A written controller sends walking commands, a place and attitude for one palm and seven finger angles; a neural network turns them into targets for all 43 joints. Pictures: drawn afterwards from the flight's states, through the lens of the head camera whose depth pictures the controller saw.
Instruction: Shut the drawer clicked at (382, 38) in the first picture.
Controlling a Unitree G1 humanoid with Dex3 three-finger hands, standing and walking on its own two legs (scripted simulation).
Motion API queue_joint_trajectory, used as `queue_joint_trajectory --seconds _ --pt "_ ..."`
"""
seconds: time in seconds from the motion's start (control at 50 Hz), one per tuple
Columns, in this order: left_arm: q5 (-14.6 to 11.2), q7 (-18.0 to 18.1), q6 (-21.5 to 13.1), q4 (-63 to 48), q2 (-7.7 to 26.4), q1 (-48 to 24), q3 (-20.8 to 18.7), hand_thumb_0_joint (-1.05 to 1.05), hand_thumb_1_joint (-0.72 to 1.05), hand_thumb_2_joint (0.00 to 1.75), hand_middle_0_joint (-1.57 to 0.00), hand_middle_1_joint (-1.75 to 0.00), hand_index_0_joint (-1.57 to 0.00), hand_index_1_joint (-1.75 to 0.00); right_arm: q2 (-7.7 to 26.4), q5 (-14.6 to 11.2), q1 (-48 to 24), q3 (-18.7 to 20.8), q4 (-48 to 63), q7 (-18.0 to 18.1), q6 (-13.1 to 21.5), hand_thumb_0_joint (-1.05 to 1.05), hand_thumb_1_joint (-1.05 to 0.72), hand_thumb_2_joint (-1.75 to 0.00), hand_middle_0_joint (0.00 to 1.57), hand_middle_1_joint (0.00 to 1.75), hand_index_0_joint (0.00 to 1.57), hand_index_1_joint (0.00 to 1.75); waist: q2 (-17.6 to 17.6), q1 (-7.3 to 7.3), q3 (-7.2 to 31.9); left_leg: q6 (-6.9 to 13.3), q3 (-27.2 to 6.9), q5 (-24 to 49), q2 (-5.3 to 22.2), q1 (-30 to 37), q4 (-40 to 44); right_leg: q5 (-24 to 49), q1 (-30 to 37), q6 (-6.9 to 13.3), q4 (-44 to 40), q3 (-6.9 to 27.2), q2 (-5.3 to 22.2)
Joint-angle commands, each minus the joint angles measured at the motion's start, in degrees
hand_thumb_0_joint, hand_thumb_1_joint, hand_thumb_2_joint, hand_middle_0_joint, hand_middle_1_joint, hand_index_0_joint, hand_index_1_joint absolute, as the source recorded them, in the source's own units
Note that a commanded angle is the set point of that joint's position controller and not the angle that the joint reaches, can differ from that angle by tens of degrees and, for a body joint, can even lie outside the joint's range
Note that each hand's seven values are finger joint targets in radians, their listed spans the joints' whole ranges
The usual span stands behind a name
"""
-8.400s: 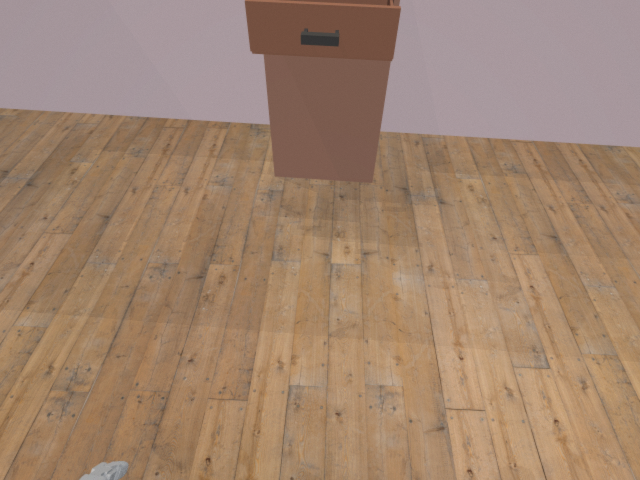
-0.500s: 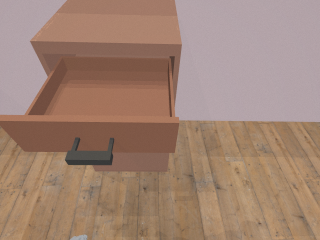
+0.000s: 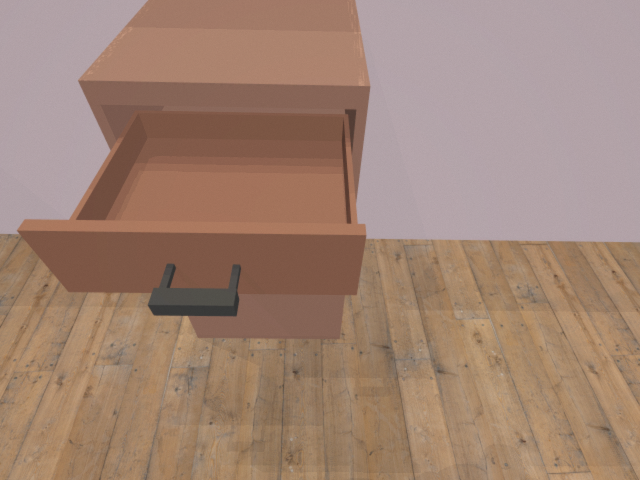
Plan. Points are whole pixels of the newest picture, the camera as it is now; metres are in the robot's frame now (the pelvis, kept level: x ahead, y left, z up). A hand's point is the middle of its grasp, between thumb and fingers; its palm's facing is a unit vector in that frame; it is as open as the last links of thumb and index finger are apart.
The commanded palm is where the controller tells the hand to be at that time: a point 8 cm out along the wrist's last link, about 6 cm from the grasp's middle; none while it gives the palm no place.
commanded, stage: look again from close up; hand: left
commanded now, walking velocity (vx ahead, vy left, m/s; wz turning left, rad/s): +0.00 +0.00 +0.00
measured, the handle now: (199, 286) +0.35 +0.19 +0.04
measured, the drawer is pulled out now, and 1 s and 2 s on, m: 0.30 0.30 0.30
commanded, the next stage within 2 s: raise the hand and make a fist in 0.54 s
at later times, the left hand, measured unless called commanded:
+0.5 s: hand out of the picture +0.04 +0.14 -0.17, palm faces +0.01 -0.98 -0.18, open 7.4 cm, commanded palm none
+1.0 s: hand (216, 433) +0.18 +0.14 -0.03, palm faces +0.08 -1.00 -0.03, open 6.5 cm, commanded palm +0.15 +0.20 -0.02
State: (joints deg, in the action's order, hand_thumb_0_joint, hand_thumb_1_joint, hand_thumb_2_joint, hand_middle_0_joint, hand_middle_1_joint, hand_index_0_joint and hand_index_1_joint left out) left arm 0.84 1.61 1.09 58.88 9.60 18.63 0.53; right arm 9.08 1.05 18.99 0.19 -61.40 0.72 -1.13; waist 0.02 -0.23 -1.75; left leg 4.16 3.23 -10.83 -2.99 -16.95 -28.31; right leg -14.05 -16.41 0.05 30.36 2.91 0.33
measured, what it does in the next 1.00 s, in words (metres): lowers itself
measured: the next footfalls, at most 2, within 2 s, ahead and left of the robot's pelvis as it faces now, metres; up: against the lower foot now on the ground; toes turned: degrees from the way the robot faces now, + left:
none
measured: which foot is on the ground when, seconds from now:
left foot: down 0.00-1.00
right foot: down 0.00-1.00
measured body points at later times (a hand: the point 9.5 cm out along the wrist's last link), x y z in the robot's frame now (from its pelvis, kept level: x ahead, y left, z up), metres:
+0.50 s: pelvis +0.04 -0.03 +0.01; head +0.06 -0.02 +0.46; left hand +0.04 +0.19 -0.15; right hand +0.06 -0.25 -0.15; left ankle +0.05 +0.07 -0.73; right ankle +0.04 -0.14 -0.73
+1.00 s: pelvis +0.04 -0.05 -0.06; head +0.07 -0.04 +0.39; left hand +0.17 +0.19 -0.02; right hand +0.28 -0.29 -0.09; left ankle +0.05 +0.07 -0.73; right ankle +0.04 -0.14 -0.73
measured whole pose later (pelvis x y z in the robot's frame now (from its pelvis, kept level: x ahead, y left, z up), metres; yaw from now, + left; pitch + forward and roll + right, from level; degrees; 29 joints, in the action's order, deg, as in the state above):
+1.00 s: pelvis +0.04 -0.05 -0.06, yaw +2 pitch +11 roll +0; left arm -14.6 -17.0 -32.1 1.5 10.1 36.3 -7.2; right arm 14.8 -0.2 7.3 5.2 -31.1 -0.4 14.5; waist 1.3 0.7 8.9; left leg -0.1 -0.5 -27.4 -0.7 -41.7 -58.0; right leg -30.1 -39.6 2.7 58.5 -1.4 -2.1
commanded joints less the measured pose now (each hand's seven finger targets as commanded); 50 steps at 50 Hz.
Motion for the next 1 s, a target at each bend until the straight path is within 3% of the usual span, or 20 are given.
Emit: queue_joint_trajectory --seconds 0.0,0.14,0.36,0.6,0.62,0.64,0.66,0.68,0.7,0.72,0.76,0.78,0.82,0.84,0.86,0.88,0.9,0.92,0.96,0.98 --pt "0.08 0.37 -2.03 -1.17 5.06 2.46 -0.86 0.0 0.9 0.9 -0.2 -0.3 -0.2 -0.3 6.32 -0.41 0.24 1.15 2.64 0.3 2.02 0.0 -0.9 -0.9 0.2 0.3 0.2 0.3 -0.15 -0.19 -2.25 -0.74 -11.56 -16.12 8.22 0.24 11.77 -9.38 -2.56 2.8 -8.68 5.62 3.15" --pt "0.14 0.47 -2.45 0.83 4.44 3.91 -0.44 0.0 0.9 0.9 -0.2 -0.3 -0.2 -0.3 5.85 -0.52 -0.04 0.85 1.27 0.3 2.24 0.0 -0.9 -0.9 0.2 0.3 0.2 0.3 0.15 -0.29 -3.26 -1.22 -10.12 -13.79 8.13 1.53 11.48 -8.66 -3.86 2.29 -9.84 5.63 3.27" --pt "-0.21 0.67 -3.15 2.11 4.88 3.37 -0.26 0.0 0.9 0.9 -0.2 -0.3 -0.2 -0.3 5.64 -0.81 -1.22 0.08 -0.26 0.77 3.42 0.0 -0.9 -0.9 0.2 0.3 0.2 0.3 0.56 0.3 1.09 -1.5 -7.57 3.16 7.94 6.32 8.11 6.53 2.18 2.14 -8.23 4.98 4.41" --pt "-0.34 0.71 -2.97 1.63 5.97 1.01 -0.62 0.0 0.9 0.9 -0.2 -0.3 -0.2 -0.3 5.82 -0.7 -1.91 -0.2 -1.24 1.14 3.26 0.0 -0.9 -0.9 0.2 0.3 0.2 0.3 0.85 0.49 -0.22 -1.9 -6.99 7.83 8.1 7.14 7.7 12.32 4.68 2.32 -7.98 4.56 4.53" --pt "0.51 2.89 -3.73 3.47 6.73 5.09 -1.07 0.0 0.9 0.9 -0.2 -0.3 -0.2 -0.3 7.29 -1.19 -7.23 0.32 2.92 0.65 3.33 0.0 -0.9 -0.9 0.2 0.3 0.2 0.3 1.95 2.4 -2.97 -3.79 -4.8 7.41 8.57 2.37 -3.73 25.25 4.6 0.43 -9.69 5.97 7.74" --pt "-11.28 2.95 -15.82 -86.52 21.43 -37.18 -11.57 0.0 0.9 0.9 -0.22 -0.32 -0.22 -0.32 16.33 -3.83 -4.49 2.65 23.72 2.87 11.43 0.0 -0.9 -0.9 0.2 0.3 0.2 0.3 -8.33 -4.85 27.54 -2.3 -4.46 13.16 1.89 18.33 3.94 21.11 9.44 1.97 -3.76 0.54 1.97" --pt "-6.57 5.1 -13.89 -74.06 16.79 -10.11 -10.29 0.0 0.9 0.9 -0.24 -0.34 -0.24 -0.34 10.81 -2.59 -9.47 1.02 21.16 5.12 16.84 0.0 -0.9 -0.9 0.2 0.3 0.2 0.3 -16.51 1.7 26.53 -2.4 -3.55 20.79 4.38 22.48 3.43 11.94 7.42 3.22 -0.75 -1.98 -0.49" --pt "-8.62 6.38 -6.65 -63.41 3.63 9.1 -1.8 0.0 0.9 0.9 -0.26 -0.37 -0.26 -0.37 9.23 -2.9 -10.16 1.24 20.66 4.34 18.6 0.0 -0.9 -0.9 0.2 0.3 0.2 0.3 -14.05 -0.36 17.05 -4.74 -5.07 21.16 4.92 14.4 3.45 4.2 2.06 2.14 -0.71 -6.62 -0.32" --pt "-9.24 5.51 -6.27 -60.5 0.15 6.29 -2.26 0.0 0.9 0.9 -0.28 -0.39 -0.28 -0.39 9.87 -2.9 -6.87 1.72 19.56 3.56 18.31 0.0 -0.9 -0.9 0.2 0.3 0.2 0.3 -4.32 -2.58 7.76 -4.18 -5.48 15.36 4.87 8.36 1.45 4.08 -2.57 1.39 -1.02 -7.95 -0.43" --pt "-10.1 4.01 -9.47 -61.79 1.9 4.3 -4.15 0.0 0.9 0.9 -0.3 -0.41 -0.3 -0.41 11.26 -2.39 -8.92 3.09 23.06 2.92 18.73 0.0 -0.9 -0.9 0.2 0.3 0.2 0.3 1.46 -2.94 1.05 -3.75 -6.34 8.41 4.24 2.37 -1.15 2.87 -7.25 1.06 -1.14 -8.77 -0.82" --pt "-12.2 -1.24 -17.11 -53.97 -0.24 19.48 -6.27 0.0 0.9 0.9 -0.34 -0.45 -0.34 -0.45 11.21 -1.21 -11.36 4.35 26.6 1.71 18.98 0.0 -0.9 -0.9 0.2 0.3 0.2 0.3 11.04 0.37 2.15 -3.51 -5.24 2.81 3.29 -6.18 -6.91 0.72 -11.81 0.77 3.34 -9.48 -1.35" --pt "-12.49 -4.57 -21.22 -51.11 -1.0 26.18 -7.01 0.0 0.9 0.9 -0.36 -0.47 -0.36 -0.47 10.95 -1.45 -12.54 4.58 28.16 0.79 18.77 0.0 -0.9 -0.9 0.2 0.3 0.2 0.3 8.89 2.79 3.2 -4.08 -4.04 2.88 2.55 -9.3 -9.4 2.44 -12.08 1.23 6.47 -8.91 -1.06" --pt "-14.35 -12.61 -30.56 -52.8 -1.05 28.28 -7.49 0.0 0.9 0.9 -0.4 -0.52 -0.4 -0.52 11.04 -1.23 -13.78 5.31 31.52 -0.87 18.28 0.0 -0.9 -0.9 0.2 0.3 0.2 0.3 10.22 3.71 7.93 -4.88 -2.91 2.53 1.93 -15.71 -15.7 6.16 -14.78 1.38 13.96 -7.92 -1.11" --pt "-14.94 -16.23 -34.36 -53.41 1.03 27.46 -8.86 0.0 0.9 0.9 -0.42 -0.54 -0.42 -0.54 11.25 -1.39 -14.37 5.67 33.31 -1.44 18.44 0.0 -0.9 -0.9 0.2 0.3 0.2 0.3 10.52 3.44 9.68 -4.89 -2.86 0.94 1.67 -19.22 -18.66 7.74 -15.59 1.03 16.25 -6.33 -0.4" --pt "-15.22 -18.72 -38.39 -59.14 4.44 23.99 -10.79 0.0 0.9 0.9 -0.44 -0.56 -0.44 -0.56 11.29 -1.42 -14.53 5.76 35.16 -1.74 18.92 0.0 -0.9 -0.9 0.2 0.3 0.2 0.3 7.53 3.47 14.35 -4.43 -2.88 1.01 1.54 -21.21 -21.5 9.96 -15.57 0.74 18.86 -4.21 0.08" --pt "-15.3 -19.75 -41.16 -64.23 7.77 22.9 -13.73 0.0 0.9 0.9 -0.46 -0.58 -0.46 -0.58 10.81 -1.34 -13.66 5.94 36.07 -2.08 19.02 0.0 -0.9 -0.9 0.2 0.3 0.2 0.3 1.03 4.45 17.42 -4.3 -2.69 2.24 1.66 -20.52 -22.94 11.23 -14.88 1.14 20.7 -2.98 0.19" --pt "-16.01 -20.18 -41.82 -70.24 8.87 22.72 -14.7 0.0 0.9 0.9 -0.48 -0.6 -0.48 -0.6 10.59 -1.33 -13.88 5.95 38.03 -2.05 18.89 0.0 -0.9 -0.9 0.2 0.3 0.2 0.3 -3.78 4.75 22.45 -3.8 -2.25 3.91 1.71 -18.34 -23.89 10.51 -14.64 1.52 21.85 -2.43 -0.22" --pt "-17.17 -19.99 -41.1 -73.04 8.17 22.33 -14.98 0.0 0.9 0.9 -0.5 -0.62 -0.5 -0.62 9.97 -1.43 -13.3 5.84 38.87 -1.73 18.61 0.0 -0.9 -0.9 0.2 0.3 0.2 0.3 -5.08 4.02 24.18 -3.39 -2.37 5.14 1.78 -16.88 -24.86 11.0 -15.2 1.42 22.11 -2.38 -0.44" --pt "-18.87 -18.95 -38.45 -77.05 6.31 19.54 -14.29 0.0 0.9 0.9 -0.54 -0.67 -0.54 -0.67 9.74 -1.96 -12.78 5.39 39.89 -0.73 17.7 0.0 -0.9 -0.9 0.2 0.3 0.2 0.3 -5.53 1.84 21.07 -2.99 -3.11 3.3 1.85 -17.79 -25.97 7.81 -18.41 1.32 21.62 -3.04 -0.99" --pt "-18.85 -18.1 -37.22 -79.08 7.45 16.24 -14.93 0.0 0.9 0.9 -0.56 -0.69 -0.56 -0.69 10.17 -2.07 -11.57 5.15 39.61 -0.13 16.97 0.0 -0.9 -0.9 0.2 0.3 0.2 0.3 -3.51 0.03 18.9 -2.68 -4.0 0.6 2.03 -19.03 -26.52 5.27 -20.44 1.04 20.47 -2.44 -1.23"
